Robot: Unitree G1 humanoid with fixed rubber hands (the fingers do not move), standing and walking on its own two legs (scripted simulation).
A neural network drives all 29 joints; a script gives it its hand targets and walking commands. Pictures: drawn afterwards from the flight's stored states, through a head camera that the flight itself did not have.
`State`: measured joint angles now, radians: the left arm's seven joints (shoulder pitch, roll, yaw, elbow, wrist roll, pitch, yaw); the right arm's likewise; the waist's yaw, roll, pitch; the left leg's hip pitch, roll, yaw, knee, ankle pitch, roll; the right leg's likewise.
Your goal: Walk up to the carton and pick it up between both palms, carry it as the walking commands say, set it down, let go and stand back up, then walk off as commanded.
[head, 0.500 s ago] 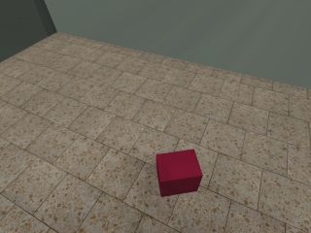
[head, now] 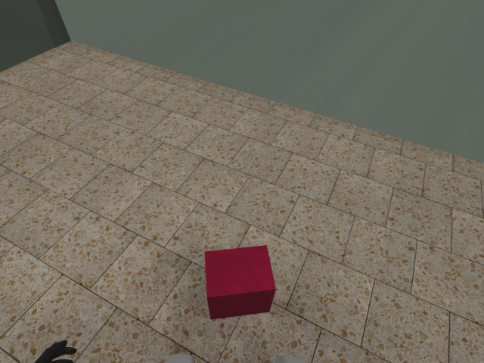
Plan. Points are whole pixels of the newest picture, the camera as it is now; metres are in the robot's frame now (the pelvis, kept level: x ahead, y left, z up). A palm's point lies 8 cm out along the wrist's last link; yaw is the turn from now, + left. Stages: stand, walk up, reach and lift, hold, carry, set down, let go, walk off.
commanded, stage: walk up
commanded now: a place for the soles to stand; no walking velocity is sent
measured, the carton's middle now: (238, 282) +0.52 +0.00 -0.61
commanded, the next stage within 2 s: none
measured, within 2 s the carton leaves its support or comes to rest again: neither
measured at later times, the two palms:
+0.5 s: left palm (69, 352) +0.18 +0.30 -0.10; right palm out of the picture +0.12 -0.38 -0.07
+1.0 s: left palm (104, 328) +0.22 +0.25 -0.08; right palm (480, 341) +0.19 -0.42 -0.09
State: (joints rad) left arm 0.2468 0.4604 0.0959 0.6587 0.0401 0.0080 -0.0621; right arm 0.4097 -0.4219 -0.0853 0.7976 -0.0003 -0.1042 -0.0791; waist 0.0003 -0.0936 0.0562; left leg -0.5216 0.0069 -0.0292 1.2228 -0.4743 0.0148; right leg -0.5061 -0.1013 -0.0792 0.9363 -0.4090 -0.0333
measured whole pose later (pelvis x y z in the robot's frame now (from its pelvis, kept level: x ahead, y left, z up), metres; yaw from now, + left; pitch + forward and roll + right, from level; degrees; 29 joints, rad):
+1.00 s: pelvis +0.12 -0.09 -0.01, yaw +5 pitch -1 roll +4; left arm 0.20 0.43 0.10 0.66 0.03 0.05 -0.01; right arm 0.35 -0.43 -0.07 0.82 0.00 -0.09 -0.13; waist 0.00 -0.08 0.08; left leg -0.49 0.01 -0.04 0.91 -0.40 0.01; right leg -0.55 -0.06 -0.01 1.31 -0.60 -0.04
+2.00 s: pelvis +0.08 -0.06 +0.00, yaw +7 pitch -3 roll -1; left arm 0.21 0.41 0.08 0.66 0.03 0.00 0.01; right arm 0.26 -0.43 -0.07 0.82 0.00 -0.05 -0.04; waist 0.00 0.00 0.10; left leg -0.48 -0.01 -0.06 0.92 -0.40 -0.01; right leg -0.46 -0.05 -0.02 0.92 -0.42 -0.03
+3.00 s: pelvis +0.11 -0.07 +0.00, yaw +7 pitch -1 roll +0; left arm 0.21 0.41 0.08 0.66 0.03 -0.01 -0.01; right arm 0.26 -0.43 -0.07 0.82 0.00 -0.08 -0.04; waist 0.00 0.00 0.10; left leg -0.47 -0.02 -0.07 0.92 -0.44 -0.01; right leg -0.46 -0.05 -0.02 0.94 -0.46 -0.01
